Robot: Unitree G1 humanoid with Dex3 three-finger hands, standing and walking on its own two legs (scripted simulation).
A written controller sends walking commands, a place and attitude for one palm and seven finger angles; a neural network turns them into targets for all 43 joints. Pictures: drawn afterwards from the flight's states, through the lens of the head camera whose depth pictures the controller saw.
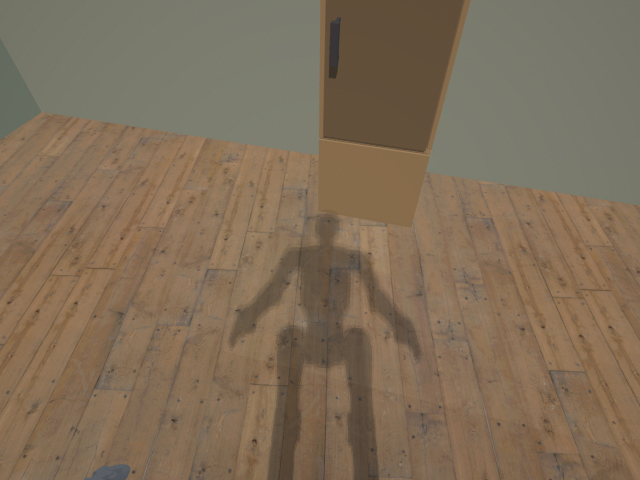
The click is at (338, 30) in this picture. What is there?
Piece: cupboard door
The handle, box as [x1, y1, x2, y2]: [329, 17, 340, 66]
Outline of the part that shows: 340,17 337,17 334,21 332,20 330,23 329,65 336,66 337,64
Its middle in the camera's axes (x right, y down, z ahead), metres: +0.05 -0.62 +1.21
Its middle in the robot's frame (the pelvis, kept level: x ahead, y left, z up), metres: +1.32 +0.01 +0.02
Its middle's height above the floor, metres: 0.79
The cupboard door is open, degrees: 0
